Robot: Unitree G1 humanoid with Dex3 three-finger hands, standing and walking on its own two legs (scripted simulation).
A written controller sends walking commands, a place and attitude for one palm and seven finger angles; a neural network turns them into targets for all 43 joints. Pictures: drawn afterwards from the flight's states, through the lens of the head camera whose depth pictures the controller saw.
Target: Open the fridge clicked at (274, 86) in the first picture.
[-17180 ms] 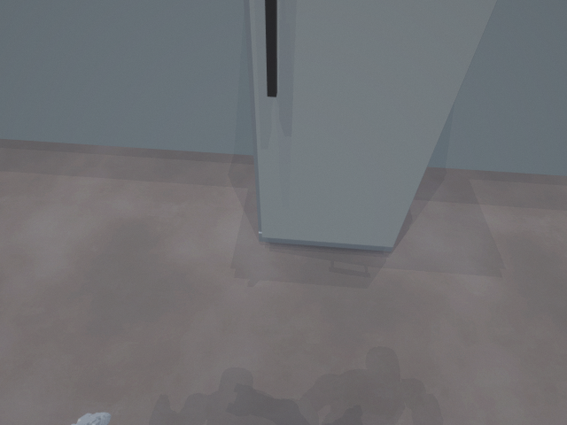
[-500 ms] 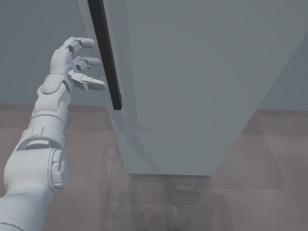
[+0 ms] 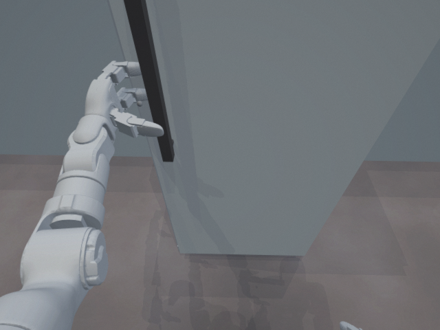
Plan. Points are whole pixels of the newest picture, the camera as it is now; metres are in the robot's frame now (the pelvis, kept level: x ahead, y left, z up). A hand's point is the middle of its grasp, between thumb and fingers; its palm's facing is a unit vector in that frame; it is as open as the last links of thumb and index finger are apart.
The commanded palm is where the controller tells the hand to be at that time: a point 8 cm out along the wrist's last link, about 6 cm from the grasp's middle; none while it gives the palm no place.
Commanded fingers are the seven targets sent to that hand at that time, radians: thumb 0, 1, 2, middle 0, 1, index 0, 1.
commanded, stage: slide the fingers in behind the handle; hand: left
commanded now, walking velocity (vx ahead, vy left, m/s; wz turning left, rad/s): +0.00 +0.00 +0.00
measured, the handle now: (151, 58) +0.51 +0.12 +0.25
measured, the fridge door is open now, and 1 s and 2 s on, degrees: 0 0 0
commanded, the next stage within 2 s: grip the handle and tug to test in 1.14 s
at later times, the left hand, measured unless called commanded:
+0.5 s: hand (150, 105) +0.45 +0.13 +0.19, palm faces -0.02 -1.00 +0.02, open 14.0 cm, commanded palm +0.43 +0.18 +0.19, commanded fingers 0.00 -0.50 0.30 -0.30 -1.20 -0.30 -1.20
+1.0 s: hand (157, 104) +0.46 +0.12 +0.19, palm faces -0.02 -1.00 +0.01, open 14.0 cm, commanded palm +0.43 +0.17 +0.19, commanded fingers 0.00 -0.50 0.30 -0.30 -1.20 -0.30 -1.20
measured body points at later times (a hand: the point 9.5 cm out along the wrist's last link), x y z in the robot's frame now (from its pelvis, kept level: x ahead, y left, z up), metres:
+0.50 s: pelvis +0.00 +0.00 +0.00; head +0.01 -0.01 +0.45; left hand +0.45 +0.18 +0.19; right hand +0.10 -0.26 -0.11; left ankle +0.00 +0.11 -0.74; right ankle -0.02 -0.11 -0.74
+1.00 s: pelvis +0.00 +0.00 +0.00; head +0.01 -0.01 +0.45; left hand +0.45 +0.17 +0.19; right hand +0.08 -0.26 -0.12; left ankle +0.00 +0.11 -0.74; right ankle -0.02 -0.11 -0.74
